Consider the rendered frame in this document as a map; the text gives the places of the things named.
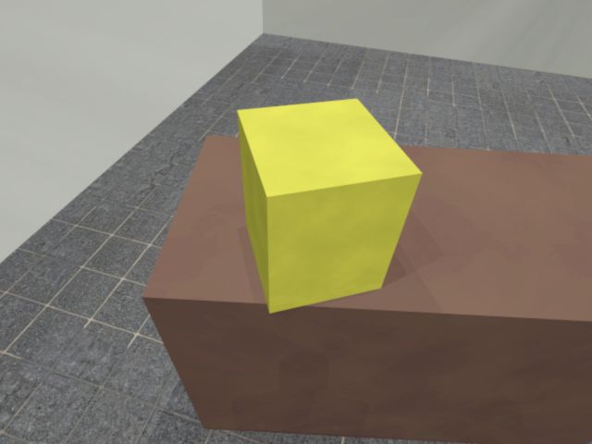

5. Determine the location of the carton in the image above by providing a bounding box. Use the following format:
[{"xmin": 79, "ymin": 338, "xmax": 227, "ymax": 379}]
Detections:
[{"xmin": 237, "ymin": 99, "xmax": 423, "ymax": 314}]

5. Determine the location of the pedestal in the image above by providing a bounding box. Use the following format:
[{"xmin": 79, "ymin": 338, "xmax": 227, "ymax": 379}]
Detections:
[{"xmin": 142, "ymin": 135, "xmax": 592, "ymax": 444}]

